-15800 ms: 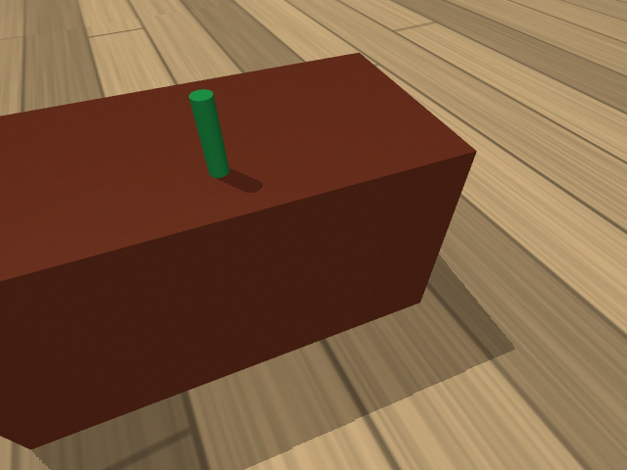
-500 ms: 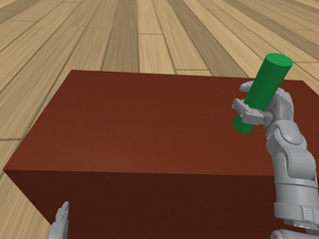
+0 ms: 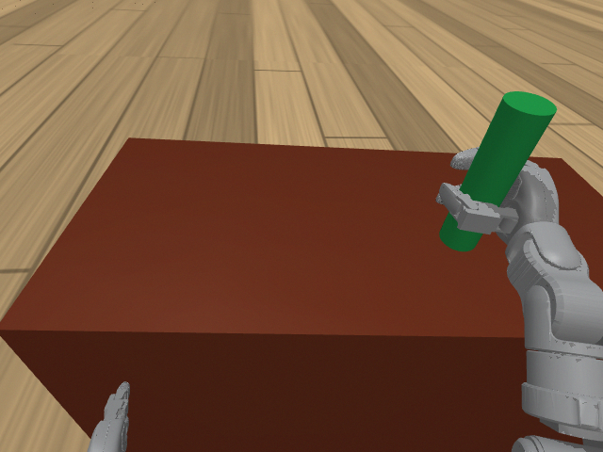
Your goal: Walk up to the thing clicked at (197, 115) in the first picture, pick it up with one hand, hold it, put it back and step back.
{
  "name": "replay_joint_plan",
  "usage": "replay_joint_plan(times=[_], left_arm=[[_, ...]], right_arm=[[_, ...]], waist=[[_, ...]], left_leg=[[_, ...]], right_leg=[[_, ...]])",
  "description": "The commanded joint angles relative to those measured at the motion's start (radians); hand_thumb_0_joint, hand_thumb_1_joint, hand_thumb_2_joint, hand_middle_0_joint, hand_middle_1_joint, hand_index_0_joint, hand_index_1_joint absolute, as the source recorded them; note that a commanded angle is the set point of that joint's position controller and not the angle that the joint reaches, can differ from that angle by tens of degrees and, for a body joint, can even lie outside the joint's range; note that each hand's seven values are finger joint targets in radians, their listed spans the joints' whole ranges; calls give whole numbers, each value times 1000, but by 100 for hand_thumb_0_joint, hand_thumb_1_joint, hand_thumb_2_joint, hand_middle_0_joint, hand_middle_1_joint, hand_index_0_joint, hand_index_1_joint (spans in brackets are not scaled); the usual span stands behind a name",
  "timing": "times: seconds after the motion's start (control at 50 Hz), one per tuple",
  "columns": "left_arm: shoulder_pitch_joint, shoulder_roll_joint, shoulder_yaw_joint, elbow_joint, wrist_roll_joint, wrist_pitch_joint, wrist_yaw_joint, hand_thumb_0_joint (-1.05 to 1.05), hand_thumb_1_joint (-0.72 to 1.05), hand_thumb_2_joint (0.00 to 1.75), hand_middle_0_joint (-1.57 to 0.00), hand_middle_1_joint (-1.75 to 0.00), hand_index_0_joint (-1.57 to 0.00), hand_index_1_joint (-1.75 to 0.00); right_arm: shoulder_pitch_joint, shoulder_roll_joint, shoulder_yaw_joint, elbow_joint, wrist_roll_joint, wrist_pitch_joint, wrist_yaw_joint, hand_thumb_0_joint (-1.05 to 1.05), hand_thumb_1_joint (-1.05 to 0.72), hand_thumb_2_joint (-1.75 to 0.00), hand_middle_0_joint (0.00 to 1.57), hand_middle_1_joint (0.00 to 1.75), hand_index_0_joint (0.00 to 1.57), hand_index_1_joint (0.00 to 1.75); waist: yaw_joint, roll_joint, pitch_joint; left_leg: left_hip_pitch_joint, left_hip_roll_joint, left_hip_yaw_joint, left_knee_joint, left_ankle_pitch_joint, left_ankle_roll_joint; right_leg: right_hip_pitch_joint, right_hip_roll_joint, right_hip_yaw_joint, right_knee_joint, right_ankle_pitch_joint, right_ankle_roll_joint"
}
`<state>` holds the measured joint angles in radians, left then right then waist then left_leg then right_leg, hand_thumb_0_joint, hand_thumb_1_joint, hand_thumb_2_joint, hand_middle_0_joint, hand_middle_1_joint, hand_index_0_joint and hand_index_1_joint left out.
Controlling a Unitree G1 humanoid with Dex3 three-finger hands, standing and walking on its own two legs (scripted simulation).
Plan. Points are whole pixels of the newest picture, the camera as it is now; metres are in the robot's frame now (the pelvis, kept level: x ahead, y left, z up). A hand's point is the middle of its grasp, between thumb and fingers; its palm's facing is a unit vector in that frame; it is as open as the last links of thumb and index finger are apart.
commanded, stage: hold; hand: right
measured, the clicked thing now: (487, 181) +0.35 -0.19 +0.26
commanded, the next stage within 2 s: none
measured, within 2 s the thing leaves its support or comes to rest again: neither
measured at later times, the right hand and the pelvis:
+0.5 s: hand (475, 202) +0.34 -0.18 +0.23, palm faces +0.17 +0.99 -0.01, open 6.3 cm; pelvis +0.00 +0.00 +0.00, yaw +0 degrees
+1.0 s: hand (474, 203) +0.34 -0.18 +0.23, palm faces +0.16 +0.99 -0.01, open 6.3 cm; pelvis +0.00 +0.00 +0.00, yaw +0 degrees
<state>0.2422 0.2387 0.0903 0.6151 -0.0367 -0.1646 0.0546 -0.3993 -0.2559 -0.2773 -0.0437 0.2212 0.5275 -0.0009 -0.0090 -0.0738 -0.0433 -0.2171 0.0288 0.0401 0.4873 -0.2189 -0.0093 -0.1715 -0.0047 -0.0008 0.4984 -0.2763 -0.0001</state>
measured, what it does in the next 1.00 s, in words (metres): stands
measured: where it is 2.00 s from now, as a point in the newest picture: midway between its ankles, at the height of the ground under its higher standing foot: outside the picture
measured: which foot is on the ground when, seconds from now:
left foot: down 0.00-1.00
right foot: down 0.00-1.00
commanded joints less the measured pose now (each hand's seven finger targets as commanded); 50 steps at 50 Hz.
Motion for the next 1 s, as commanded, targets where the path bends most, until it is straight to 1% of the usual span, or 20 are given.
replay_joint_plan(times=[0.0, 0.06, 0.1, 0.12, 0.2, 0.26, 0.32, 0.36, 0.38, 0.42, 0.44, 0.46, 0.52, 0.56, 0.58, 0.62, 0.7, 0.78, 0.82, 0.98], left_arm=[[-105, 144, 66, -169, 3, -56, 9, 0, -55, 5, -5, -5, -5, -5], [-131, 98, 22, -161, 0, -55, 3, 0, -56, 6, -5, -5, -5, -6], [-142, 138, 63, -158, 1, -61, 8, 0, -56, 5, -5, -5, -5, -6], [-132, 119, 44, -150, 3, -61, 7, 0, -56, 6, -5, -5, -5, -6], [-134, 153, 71, -179, 2, -64, 11, 0, -55, 5, -5, -5, -5, -5], [-108, 101, 27, -139, -2, -57, 0, 0, -55, 5, -5, -5, -5, -5], [-152, 137, 60, -171, 0, -66, 4, 0, -56, 6, -5, -5, -5, -6], [-152, 113, 40, -178, 1, -66, 2, 0, -56, 6, -5, -5, -5, -6], [-131, 143, 72, -157, -1, -66, 7, 0, -55, 5, -5, -5, -5, -5], [-117, 84, 17, -155, -1, -65, 1, 0, -55, 5, -5, -5, -5, -5], [-135, 81, 15, -159, -1, -64, 3, 0, -56, 5, -5, -5, -5, -5], [-142, 109, 39, -165, -3, -66, 6, 0, -56, 5, -5, -5, -5, -5], [-147, 110, 36, -130, 1, -58, 5, 0, -56, 5, -5, -5, -5, -6], [-157, 127, 43, -155, 0, -62, 8, 0, -55, 5, -5, -5, -5, -5], [-171, 134, 46, -172, 1, -69, 9, 0, -56, 5, -5, -5, -5, -6], [-135, 141, 64, -146, 0, -66, 13, 0, -55, 5, -5, -5, -5, -6], [-136, 112, 40, -134, 0, -74, 14, 0, -55, 5, -5, -5, -5, -5], [-149, 106, 31, -157, 3, -77, 11, 0, -56, 5, -5, -5, -5, -6], [-143, 126, 57, -126, 1, -77, 14, 0, -55, 5, -5, -6, -5, -6], [-161, 119, 41, -159, 2, -76, 11, 0, -56, 5, -5, -5, -5, -6]], right_arm=[[-421, -199, -65, -248, 8, -49, 4, 0, -63, -131, 139, 142, 140, 142], [-412, -181, -55, -257, 12, -37, 5, 0, -64, -129, 138, 140, 138, 140], [-433, -188, -58, -250, 14, -30, 3, 0, -66, -131, 140, 142, 140, 142], [-427, -182, -53, -242, 11, -27, 4, 0, -63, -132, 139, 142, 140, 142], [-416, -200, -74, -240, 12, -25, 4, 0, -62, -131, 138, 142, 139, 142], [-397, -180, -63, -250, 14, -26, 3, 0, -63, -133, 140, 144, 141, 144], [-415, -226, -90, -273, 7, -37, -2, 0, -64, -130, 139, 142, 140, 142], [-441, -211, -78, -330, 11, -51, -2, 0, -64, -130, 138, 141, 139, 141], [-411, -229, -98, -300, 14, -47, -5, 0, -65, -130, 139, 141, 139, 141], [-379, -181, -60, -302, 15, -44, 1, 0, -63, -130, 138, 141, 139, 141], [-384, -193, -73, -318, 14, -45, 0, 0, -62, -130, 138, 142, 139, 142], [-363, -201, -85, -291, 16, -37, 0, 0, -62, -130, 138, 141, 139, 141], [-340, -166, -47, -286, 11, -30, 9, 0, -63, -130, 138, 141, 139, 141], [-356, -201, -74, -293, 14, -33, 10, 0, -63, -130, 138, 142, 139, 142], [-372, -183, -53, -306, 12, -36, 12, 0, -62, -130, 138, 141, 139, 141], [-386, -186, -59, -303, 20, -40, 14, 0, -64, -131, 139, 142, 140, 142], [-352, -203, -80, -278, 18, -43, 7, 0, -66, -131, 140, 142, 141, 142], [-403, -200, -69, -323, 14, -54, 3, 0, -63, -131, 139, 142, 140, 142], [-382, -187, -60, -284, 14, -49, 4, 0, -63, -132, 139, 143, 140, 143], [-360, -191, -68, -276, 9, -34, 0, 0, -61, -130, 137, 141, 138, 141]], waist=[[7, 52, -237], [-3, 81, -185], [10, 82, -179], [6, 87, -177], [6, 103, -218], [-11, 68, -182], [-11, 65, -189], [-9, 56, -211], [-5, 67, -195], [-4, 57, -203], [-14, 61, -223], [-7, 74, -204], [-3, 63, -177], [-5, 58, -175], [1, 81, -180], [14, 85, -172], [2, 80, -151], [-3, 62, -183], [8, 58, -167], [-9, 84, -179]], left_leg=[[65, -21, 30, -60, 220, 12], [58, -18, 27, -78, 160, 7], [46, -21, 29, -84, 121, 7], [50, -19, 27, -84, 127, 5], [66, -20, 29, -72, 171, 6], [60, -20, 31, -67, 177, 11], [60, -19, 28, -82, 103, 9], [68, -17, 27, -82, 111, 10], [62, -17, 25, -81, 110, 9], [70, -14, 21, -76, 155, 8], [83, -14, 23, -72, 179, 6], [74, -16, 23, -72, 173, 4], [55, -18, 25, -79, 136, 7], [59, -20, 29, -85, 108, 9], [55, -22, 30, -84, 106, 9], [45, -19, 27, -89, 103, 6], [42, -17, 25, -91, 83, 2], [56, -14, 23, -92, 71, 4], [42, -16, 22, -88, 85, 6], [65, -22, 33, -78, 123, 8]], right_leg=[[79, 5, 3, -61, 261, -12], [41, 11, -3, -75, 189, -17], [43, 7, 2, -86, 147, -19], [38, 11, 1, -82, 153, -20], [63, 8, 3, -75, 202, -18], [45, 8, 2, -76, 217, -12], [35, 10, 1, -89, 136, -15], [41, 13, 1, -85, 143, -17], [34, 13, 0, -82, 137, -19], [46, 15, -5, -70, 182, -18], [48, 14, -2, -64, 208, -18], [50, 13, -4, -66, 200, -19], [41, 12, 0, -83, 165, -17], [38, 8, 5, -91, 140, -16], [42, 6, 7, -92, 138, -17], [47, 10, 3, -90, 127, -22], [33, 16, 0, -88, 105, -23], [31, 18, -2, -90, 99, -21], [37, 15, 0, -91, 108, -18], [30, 6, 8, -83, 162, -11]])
